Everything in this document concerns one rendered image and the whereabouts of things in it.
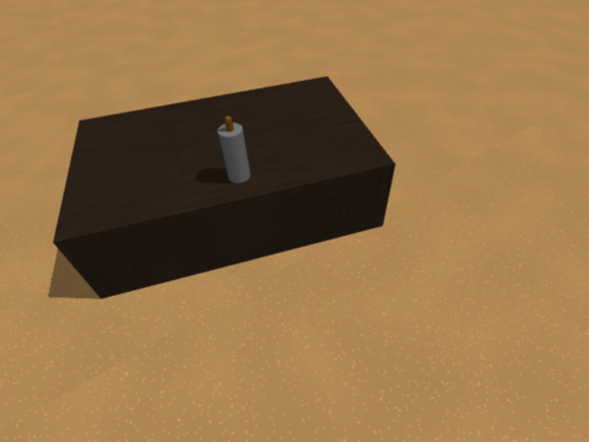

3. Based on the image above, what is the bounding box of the bottle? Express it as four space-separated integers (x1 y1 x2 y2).
218 116 250 183

